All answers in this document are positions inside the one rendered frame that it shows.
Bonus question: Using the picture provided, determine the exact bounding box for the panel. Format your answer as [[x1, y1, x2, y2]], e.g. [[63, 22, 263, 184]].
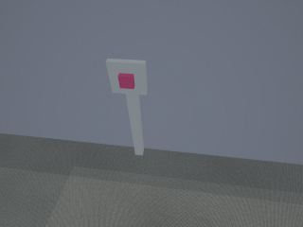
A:
[[106, 59, 148, 156]]

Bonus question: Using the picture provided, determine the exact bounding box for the button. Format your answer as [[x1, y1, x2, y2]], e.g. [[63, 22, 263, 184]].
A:
[[117, 73, 135, 89]]

